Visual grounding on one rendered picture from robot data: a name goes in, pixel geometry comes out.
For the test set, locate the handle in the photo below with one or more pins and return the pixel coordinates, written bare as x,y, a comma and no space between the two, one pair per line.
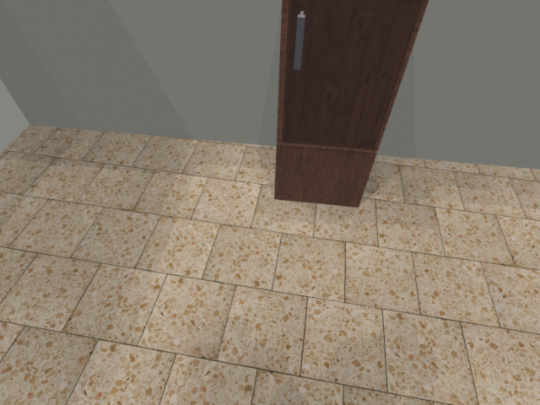
299,40

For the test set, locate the cupboard door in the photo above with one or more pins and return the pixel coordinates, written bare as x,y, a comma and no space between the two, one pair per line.
352,54

